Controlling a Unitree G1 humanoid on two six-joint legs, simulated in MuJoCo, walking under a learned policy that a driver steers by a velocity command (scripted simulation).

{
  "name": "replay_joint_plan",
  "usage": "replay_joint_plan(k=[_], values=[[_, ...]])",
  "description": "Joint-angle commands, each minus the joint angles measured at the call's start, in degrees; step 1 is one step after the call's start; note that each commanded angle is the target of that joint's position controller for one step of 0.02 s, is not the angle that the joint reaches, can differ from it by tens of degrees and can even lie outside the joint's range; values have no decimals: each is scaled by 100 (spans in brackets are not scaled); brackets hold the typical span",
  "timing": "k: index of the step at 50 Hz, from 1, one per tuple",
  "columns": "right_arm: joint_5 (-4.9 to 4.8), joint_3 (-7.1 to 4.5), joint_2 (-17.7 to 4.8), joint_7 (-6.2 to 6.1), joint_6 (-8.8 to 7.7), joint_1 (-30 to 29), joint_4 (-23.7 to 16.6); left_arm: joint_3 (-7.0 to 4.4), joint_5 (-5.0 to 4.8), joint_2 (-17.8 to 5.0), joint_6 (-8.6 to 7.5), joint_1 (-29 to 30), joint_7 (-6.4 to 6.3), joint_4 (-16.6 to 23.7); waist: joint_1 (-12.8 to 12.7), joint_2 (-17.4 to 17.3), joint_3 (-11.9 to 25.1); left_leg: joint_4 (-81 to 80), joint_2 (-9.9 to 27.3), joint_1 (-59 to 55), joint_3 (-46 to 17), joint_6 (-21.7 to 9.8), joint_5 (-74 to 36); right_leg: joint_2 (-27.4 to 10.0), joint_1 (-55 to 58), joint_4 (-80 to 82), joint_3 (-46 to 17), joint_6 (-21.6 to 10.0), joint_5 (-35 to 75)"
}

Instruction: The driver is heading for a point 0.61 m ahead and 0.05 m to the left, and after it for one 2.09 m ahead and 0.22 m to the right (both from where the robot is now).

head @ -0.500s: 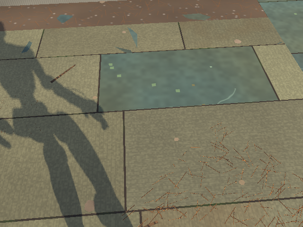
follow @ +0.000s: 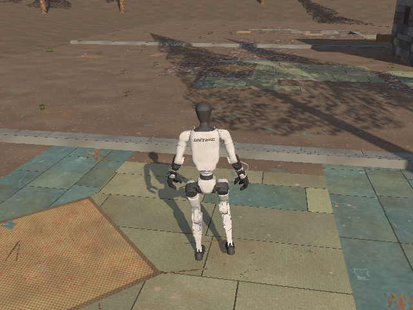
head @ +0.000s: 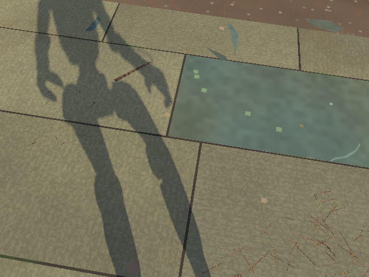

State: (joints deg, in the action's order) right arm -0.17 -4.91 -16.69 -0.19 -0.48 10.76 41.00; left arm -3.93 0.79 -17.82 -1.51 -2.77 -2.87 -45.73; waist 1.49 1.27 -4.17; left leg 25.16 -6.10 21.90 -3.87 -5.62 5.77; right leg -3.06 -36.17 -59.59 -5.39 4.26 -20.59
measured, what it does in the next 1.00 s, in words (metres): steps on the spot, turning left: right foot, then left foot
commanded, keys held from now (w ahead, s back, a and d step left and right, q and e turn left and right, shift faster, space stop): q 0.10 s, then w+q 0.06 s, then q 0.24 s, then no key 0.60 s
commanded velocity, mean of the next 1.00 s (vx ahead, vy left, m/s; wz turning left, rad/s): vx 0.05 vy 0.00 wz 0.37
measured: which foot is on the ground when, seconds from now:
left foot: down 0.00-0.24, up 0.26-0.60, down 0.62-1.00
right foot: up 0.00-0.22, down 0.24-0.64, up 0.66-0.92, down 0.94-1.00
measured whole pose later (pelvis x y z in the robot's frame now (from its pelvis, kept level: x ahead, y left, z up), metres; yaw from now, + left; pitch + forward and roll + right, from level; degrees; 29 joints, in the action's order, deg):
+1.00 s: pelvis +0.09 +0.00 +0.00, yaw +21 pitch +0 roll +1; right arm 1.0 -1.5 -12.6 0.0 0.5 6.9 43.1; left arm -2.3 0.7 -15.7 0.7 -11.4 -0.8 -48.0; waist -0.8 0.3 -1.3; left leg 28.9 -2.5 13.8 -0.8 -1.1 14.6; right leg -3.2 -12.6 -30.0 -0.4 2.1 -16.9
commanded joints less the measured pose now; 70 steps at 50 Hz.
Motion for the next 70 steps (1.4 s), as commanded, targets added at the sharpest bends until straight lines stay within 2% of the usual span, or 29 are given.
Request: replay_joint_plan(k=[1,8,11,12,13,14,15,16,17,20,23,28,30,31,32,33,34,35,37,40,44,46,47,48,49,50,53,61,70], values=[[-47,-247,-972,-147,32,-154,-494,-111,-8,-444,62,-418,-34,216,-206,-629,1269,-615,1416,-802,-1579,-847,-895,101,310,502,-52,100,461],[-43,-215,-925,-178,159,-78,-575,-96,-118,-485,-95,-30,101,437,27,-1020,1005,-678,1265,-726,-2336,-728,1553,376,877,2058,-82,-5,418],[-62,-161,-841,-179,200,-263,-655,-147,-109,-514,-229,-421,159,386,-306,-1067,831,-123,987,-602,-2438,-497,590,435,1862,3549,56,-219,862],[-67,-106,-676,-192,206,-175,-685,-216,-54,-731,-259,-688,164,336,-362,-837,976,359,750,-320,-2227,-240,605,-48,2571,3948,-188,-382,1389],[-15,-7,-277,-190,210,163,-700,-279,44,-1101,-223,-820,134,368,-128,431,1291,1784,129,296,-1281,131,2117,-1355,3333,4036,-1246,-850,2325],[-69,-108,-623,-175,150,44,-973,-325,216,-1286,-165,-883,163,298,-51,1733,958,2690,-336,1583,-499,381,3224,-2069,3360,4197,-2583,-1786,3165],[9,-240,-1105,-156,119,134,-860,-263,124,-947,-163,-684,159,457,-92,1139,903,3640,129,1765,-567,600,2947,-2114,3361,4064,-2316,-1951,3371],[-40,-304,-1196,-140,157,161,-742,-200,61,-676,-139,-548,133,526,-91,761,892,3981,218,1742,-485,728,2571,-1758,3317,3919,-1638,-1720,3460],[-69,-302,-1058,-155,242,241,-634,-169,15,-579,-98,-423,114,588,-44,562,863,4198,301,1725,-390,861,2322,-1442,3299,3843,-1145,-1503,3332],[-141,-177,-622,-84,349,-12,-804,-175,-19,-636,19,-448,46,589,-171,750,613,4014,460,1682,27,1056,1726,-1127,3045,4049,-333,-1471,3309],[-86,-71,-382,-38,325,-344,-1017,-232,-19,-784,102,-632,33,546,-350,884,805,3027,567,1192,193,1077,1667,-1155,3148,4025,-82,-1594,3427],[-54,-70,-468,47,316,-325,-1030,-276,-185,-987,107,-597,171,498,-350,1013,873,1322,517,-11,512,818,1373,-1293,2942,3854,-1,-1582,3109],[-39,-93,-452,66,298,20,-869,-214,-275,-881,105,-538,194,438,-112,874,856,-85,398,-938,645,552,329,-1152,2650,3500,102,-1311,2661],[-21,-117,-580,32,291,85,-862,-131,-223,-667,69,-836,222,296,-106,566,918,-539,597,-1666,326,401,-400,-968,2265,3237,271,-946,2197],[46,-170,-968,-54,288,274,-922,25,58,-254,22,-1006,276,355,-225,-622,1390,-427,1783,-2672,-1041,93,-2245,-516,1546,2148,754,-401,545],[193,-95,-982,-53,256,39,-954,105,90,-76,1,-933,276,516,-314,-1648,1382,-312,2681,-2346,-1894,-923,-2831,-123,890,1582,710,-73,-1453],[220,-35,-668,-12,165,58,-894,-5,1,-527,40,-582,215,536,10,-1218,1292,-471,2555,-1965,-1851,-1215,-2205,-210,885,1024,421,52,-1657],[222,23,-555,4,87,-58,-781,-66,-73,-656,76,-547,201,496,-72,-1147,1088,-515,2283,-1795,-1531,-1039,-1893,-227,856,733,332,70,-1512],[114,10,-643,-5,15,-392,-718,-118,-38,-685,173,-739,122,307,-172,-1076,864,-538,2009,-1531,-1170,-739,-1659,-243,879,680,259,120,-1078],[114,57,-502,-41,10,-612,-590,-59,-68,-431,199,-977,122,167,-320,-926,890,-470,1718,-1144,-680,-668,-2004,-147,1497,1030,377,152,-553],[98,100,-394,-43,55,-600,-385,19,-90,-288,188,-824,141,160,-210,-909,905,-379,1707,-1215,-782,-694,-1566,-57,2020,2310,495,72,6],[32,153,-285,-24,62,-595,-250,56,-15,-252,165,-990,177,75,-388,-719,828,-326,1510,-961,-713,-389,-689,-16,2720,3609,523,-82,1331],[66,178,-206,-9,26,-393,-157,32,67,-466,154,-991,176,87,-289,-447,824,-264,1303,-763,-647,-94,-23,-267,3068,3690,205,-204,2096],[136,151,-270,23,-1,-199,-105,-35,44,-829,160,-943,166,118,-28,86,693,-185,971,-631,-383,120,656,-496,3001,3496,106,-391,2340],[148,157,-219,18,6,-216,-77,-57,-24,-792,153,-789,195,32,35,520,568,-211,718,-882,-98,299,858,-430,2427,3500,131,-588,1294],[136,136,-356,-6,25,-464,-39,-2,-16,-541,120,-703,229,75,-144,361,396,-57,697,-1051,-61,371,794,-319,2120,3650,149,-580,778],[87,110,-320,-83,112,-482,60,64,23,-373,-4,-724,224,-39,-169,289,404,35,765,-1115,-104,305,243,-205,2156,3658,255,-387,1000],[49,81,-284,-115,87,-283,581,105,-19,-349,7,-864,135,-293,-219,-109,439,14,775,-1147,-72,371,-138,-91,2401,3543,361,-389,1225],[28,86,-329,-175,85,-164,1160,132,-34,-273,39,-899,119,-599,-193,-162,377,-20,779,-1246,-30,410,-283,3,2447,3591,438,-401,1315]])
